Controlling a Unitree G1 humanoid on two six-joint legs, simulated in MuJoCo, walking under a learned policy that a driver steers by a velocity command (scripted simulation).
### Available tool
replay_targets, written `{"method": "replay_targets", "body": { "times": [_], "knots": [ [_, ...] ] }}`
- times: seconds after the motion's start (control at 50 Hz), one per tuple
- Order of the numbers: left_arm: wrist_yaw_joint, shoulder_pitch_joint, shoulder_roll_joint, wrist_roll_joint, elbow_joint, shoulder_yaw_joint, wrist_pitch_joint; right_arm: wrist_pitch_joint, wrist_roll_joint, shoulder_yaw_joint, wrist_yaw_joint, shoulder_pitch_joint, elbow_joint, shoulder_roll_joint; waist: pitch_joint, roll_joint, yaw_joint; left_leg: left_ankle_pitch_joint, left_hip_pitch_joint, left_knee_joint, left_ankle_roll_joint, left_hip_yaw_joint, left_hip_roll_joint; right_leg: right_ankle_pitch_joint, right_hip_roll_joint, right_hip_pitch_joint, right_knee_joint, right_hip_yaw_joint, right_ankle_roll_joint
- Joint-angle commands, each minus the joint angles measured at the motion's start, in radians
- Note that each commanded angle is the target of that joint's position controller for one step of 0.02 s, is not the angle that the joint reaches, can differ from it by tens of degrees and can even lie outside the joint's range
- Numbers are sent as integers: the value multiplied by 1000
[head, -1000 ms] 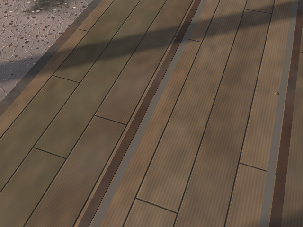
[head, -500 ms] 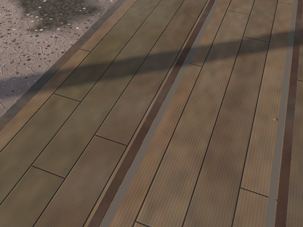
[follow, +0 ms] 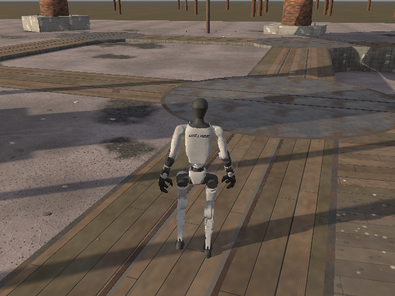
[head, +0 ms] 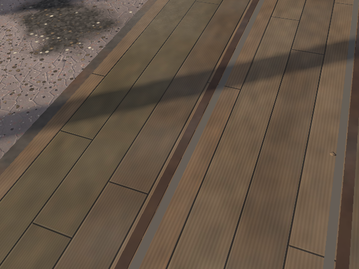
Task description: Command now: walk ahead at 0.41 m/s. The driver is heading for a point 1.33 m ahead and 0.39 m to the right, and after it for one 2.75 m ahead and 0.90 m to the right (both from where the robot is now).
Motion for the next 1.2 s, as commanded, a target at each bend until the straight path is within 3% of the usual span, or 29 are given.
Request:
{"method": "replay_targets", "body": {
  "times": [0.02, 0.08, 0.14, 0.24, 0.3, 0.32, 0.34, 0.36, 0.38, 0.4, 0.42, 0.44, 0.46, 0.48, 0.52, 0.58, 0.68, 0.78, 0.84, 0.88, 0.9, 0.92, 0.94, 0.96, 0.98, 1.0, 1.02, 1.1, 1.2],
  "knots": [
    [3, 44, 102, 5, -30, 4, -2, -22, -14, -20, 15, -92, -81, -63, 72, -130, 16, 124, -320, -32, -6, -19, 90, 190, -250, 180, -250, 277, -121],
    [21, 73, 139, 9, -25, 6, 9, -10, -17, -9, 18, -186, -117, -29, 90, -98, 27, 202, -339, -179, -49, 16, 83, 347, -236, 150, -272, 196, -135],
    [34, 89, 151, 8, -28, 6, 14, -13, -13, 6, 25, -300, -155, -6, 113, -108, 50, 339, -255, -384, -58, 48, 54, 336, -205, 77, -307, 127, -121],
    [39, 155, 150, -9, -2, 13, 22, -22, -4, 11, 48, -413, -198, -22, 149, -106, 51, 389, -217, -536, -19, 40, 29, 378, -259, 160, -295, 105, -119],
    [41, 128, 180, -5, -14, 28, 34, -27, -7, -10, 55, -340, -186, -75, 62, -133, -21, 298, -84, -549, 30, 60, -17, 735, -285, 256, -151, 87, -91],
    [41, 121, 182, -1, -18, 30, 43, -26, -8, -28, 48, -236, -160, -107, -12, -146, -80, 270, 65, -547, 54, 77, -48, 907, -270, 246, -16, 83, -78],
    [40, 107, 167, 5, -29, 23, 50, -22, -6, -51, 37, -56, -109, -146, -115, -140, -169, 281, 313, -554, 84, 67, -40, 913, -224, 148, 192, 66, -50],
    [38, 125, 118, 25, -57, 4, 50, -17, -23, -68, 23, 128, -73, -218, -272, -15, -210, 225, 648, -518, 143, -179, 175, 538, -152, -106, 516, 46, -29],
    [27, 271, -33, 3, -50, -34, 31, -18, -31, -64, 35, 149, -51, -236, -431, 258, -113, -48, 896, -685, 293, -675, 401, -284, 33, -435, 837, 101, 15],
    [24, 166, 110, -29, -52, 0, 10, -22, -25, -38, 35, 106, -57, -131, -310, 130, -152, -151, 774, -778, 237, -678, 363, -292, -17, -520, 935, 201, -1],
    [26, 64, 159, -54, -93, 19, -1, -29, -23, -27, 31, 10, -66, -100, -142, 98, -128, -100, 611, -811, 188, -506, 335, -193, -64, -564, 933, 171, -13],
    [35, 27, 144, -49, -100, 19, -3, -37, -26, -20, 32, -63, -71, -81, -69, 19, -92, 28, 461, -843, 165, -383, 303, -99, -114, -521, 891, 154, -10],
    [42, 22, 126, -34, -97, 27, 5, -46, -34, -15, 36, -102, -67, -54, -25, 9, -62, 121, 357, -873, 148, -277, 266, -44, -143, -477, 844, 152, -5],
    [41, 58, 99, -31, -90, 28, 20, -52, -46, -11, 38, -122, -58, -38, -23, 39, -27, 163, 291, -900, 133, -198, 239, -9, -168, -410, 820, 162, -3],
    [40, 75, 59, -34, -93, 29, 47, -58, -44, -11, 39, -126, -38, -26, 2, 44, -4, 201, 224, -943, 140, -105, 222, -3, -182, -390, 787, 151, 4],
    [43, -12, 65, -25, -147, 35, 70, -62, -49, -21, 23, -109, -15, -68, 59, 24, -3, 241, 203, -986, 153, -17, 228, 97, -195, -501, 703, 161, 25],
    [11, -165, 52, -13, -212, 26, 50, -47, -47, -28, -4, -64, -4, -110, 80, -10, -47, 346, 272, -988, 126, 136, 200, 335, -170, -535, 415, 91, 37],
    [-24, -322, 40, -14, -306, 11, 48, -10, -26, -38, -11, 44, 27, -141, 110, -23, -103, 466, 475, -909, 113, 198, 254, 280, -142, -601, 262, 12, 6],
    [-41, -287, 84, -17, -339, 30, 54, 16, -18, -50, -16, 18, 11, -178, 48, 30, -49, 869, 546, -748, 80, 237, 271, 133, -66, -485, 243, -62, -44],
    [-36, -67, 161, -24, -301, 75, 58, 34, -14, -52, -23, -18, -7, -193, -79, 45, 83, 1046, 481, -429, 40, 269, 237, 118, 21, -180, 195, -96, -102],
    [-16, 104, 241, -25, -259, 114, 66, 30, -23, -43, -26, -14, -24, -177, -171, -24, 156, 824, 272, -144, -6, 271, 197, 130, -19, 123, 150, 30, -152],
    [-3, 107, 357, -31, -256, 135, 66, 1, -61, 7, -5, 89, -75, -6, -248, -302, 34, -140, -205, 227, -75, 212, -7, 16, -290, 482, 89, 582, -337],
    [-6, 136, 293, -13, -291, 111, 52, -49, -20, 4, 11, 5, -95, -66, -394, -196, 86, -279, -342, 365, -61, -43, -69, -102, -377, 574, -91, 900, -402],
    [-8, 101, 228, -1, -286, 93, 39, -76, 19, -12, 20, -112, -127, -121, -254, -139, 108, -183, -435, 350, -28, -75, -9, -29, -348, 501, -119, 755, -335],
    [-7, 34, 194, -7, -297, 84, 29, -89, 13, -7, 16, -129, -132, -113, -161, -69, 65, -91, -411, 263, -11, -73, 39, 70, -303, 353, -111, 616, -295],
    [-6, -44, 157, -8, -315, 73, 26, -88, -12, -14, 8, -124, -115, -117, -98, -25, 17, -41, -338, 170, -17, -69, 73, 184, -260, 201, -118, 505, -266],
    [-2, -87, 131, 2, -334, 63, 24, -75, -24, -23, 6, -103, -109, -130, -78, -41, -19, -7, -256, 116, -25, -76, 96, 275, -230, 99, -137, 440, -253],
    [19, -64, 174, -7, -340, 71, 21, -33, -49, -19, 4, -128, -133, -86, -29, -43, -44, 93, -204, -79, -91, -41, 86, 414, -183, -56, -185, 332, -250],
    [40, 6, 192, -13, -327, 77, 36, -37, -39, 0, 13, -313, -192, -48, 8, -105, 26, 407, -127, -460, -110, -18, 10, 270, -105, -128, -169, 265, -168]
  ]
}}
